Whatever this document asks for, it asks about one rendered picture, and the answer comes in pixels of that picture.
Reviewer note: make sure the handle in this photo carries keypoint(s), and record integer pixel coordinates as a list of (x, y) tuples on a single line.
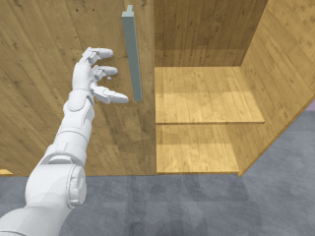
[(129, 28)]

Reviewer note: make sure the left robot hand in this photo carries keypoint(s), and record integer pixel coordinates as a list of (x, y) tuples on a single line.
[(84, 76)]

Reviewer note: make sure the robot left upper arm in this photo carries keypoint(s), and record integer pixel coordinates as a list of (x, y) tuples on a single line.
[(53, 191)]

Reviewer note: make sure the robot left forearm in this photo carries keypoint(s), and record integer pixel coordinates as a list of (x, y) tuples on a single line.
[(73, 136)]

